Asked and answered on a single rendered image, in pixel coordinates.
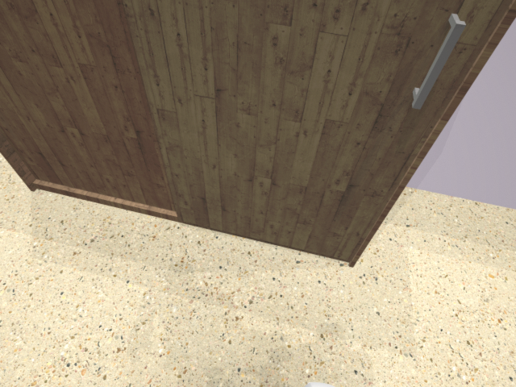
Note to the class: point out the wardrobe door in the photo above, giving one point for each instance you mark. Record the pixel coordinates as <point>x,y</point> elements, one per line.
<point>291,121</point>
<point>72,99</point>

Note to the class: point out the handle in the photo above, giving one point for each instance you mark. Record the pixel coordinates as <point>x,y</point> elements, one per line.
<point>449,43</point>

